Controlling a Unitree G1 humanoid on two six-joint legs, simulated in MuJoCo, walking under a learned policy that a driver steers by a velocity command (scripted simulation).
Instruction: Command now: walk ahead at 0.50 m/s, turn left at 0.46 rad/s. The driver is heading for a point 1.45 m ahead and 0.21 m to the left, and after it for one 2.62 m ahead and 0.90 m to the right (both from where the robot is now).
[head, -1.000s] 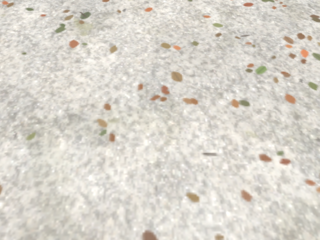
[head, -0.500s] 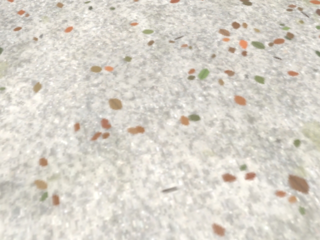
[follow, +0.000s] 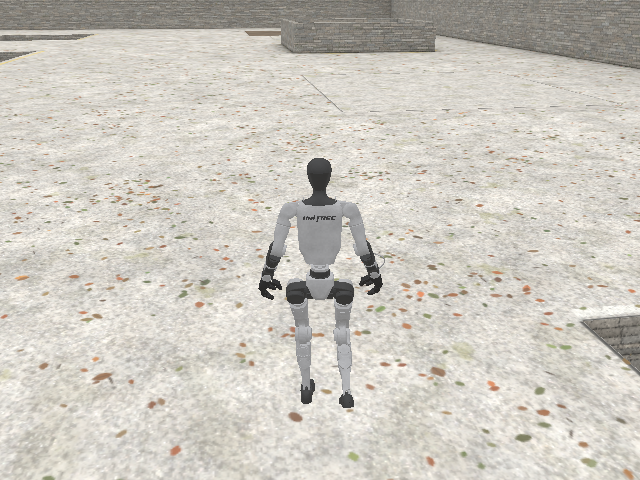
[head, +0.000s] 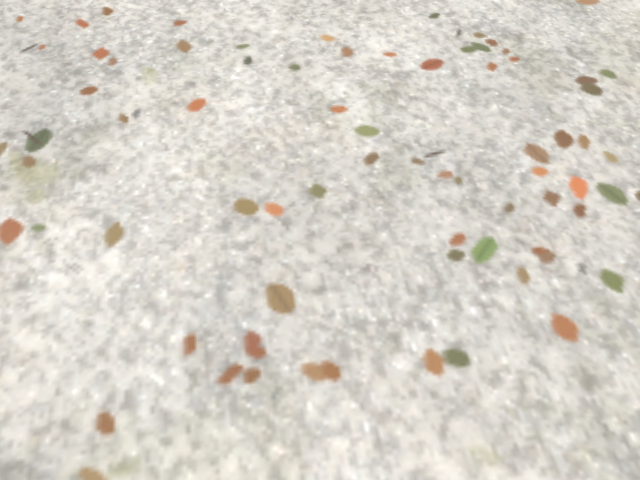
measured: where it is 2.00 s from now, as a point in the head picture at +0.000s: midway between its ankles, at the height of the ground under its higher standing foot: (265, 313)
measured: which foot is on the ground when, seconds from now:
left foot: down 0.00-0.34, up 0.36-0.82, down 0.84-1.00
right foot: up 0.00-0.32, down 0.34-0.86, up 0.88-1.00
